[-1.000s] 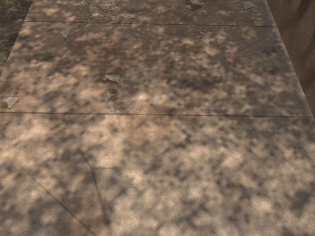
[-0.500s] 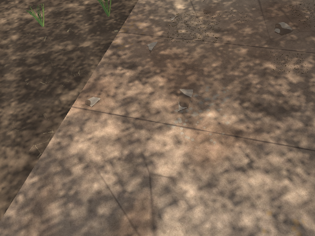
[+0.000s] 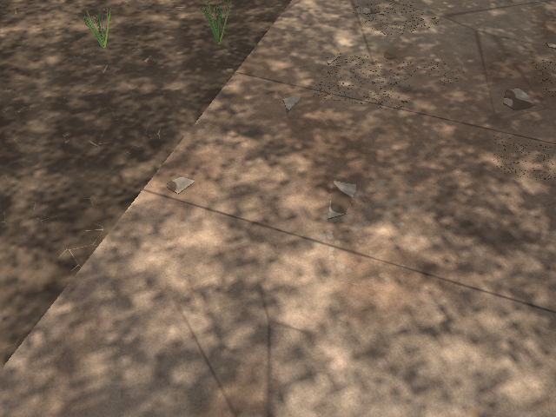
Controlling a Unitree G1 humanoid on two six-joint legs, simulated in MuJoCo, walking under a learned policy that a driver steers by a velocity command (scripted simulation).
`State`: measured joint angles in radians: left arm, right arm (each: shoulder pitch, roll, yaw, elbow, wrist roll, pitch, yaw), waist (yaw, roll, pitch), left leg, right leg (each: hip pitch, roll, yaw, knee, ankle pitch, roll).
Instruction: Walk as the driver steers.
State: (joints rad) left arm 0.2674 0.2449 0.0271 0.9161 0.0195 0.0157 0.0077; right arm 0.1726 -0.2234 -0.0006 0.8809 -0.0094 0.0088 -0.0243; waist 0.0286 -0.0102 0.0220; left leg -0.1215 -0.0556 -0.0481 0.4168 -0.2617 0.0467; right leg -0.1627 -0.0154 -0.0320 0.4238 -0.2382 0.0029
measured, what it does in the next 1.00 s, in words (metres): walks ahead: left foot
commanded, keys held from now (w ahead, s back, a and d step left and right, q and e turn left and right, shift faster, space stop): w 0.64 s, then no key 0.24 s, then e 0.12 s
